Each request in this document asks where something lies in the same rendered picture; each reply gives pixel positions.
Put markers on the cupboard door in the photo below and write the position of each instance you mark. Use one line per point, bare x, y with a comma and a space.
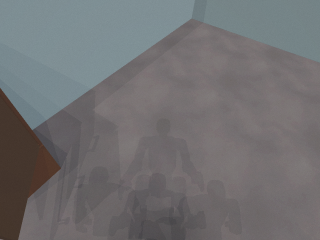
18, 157

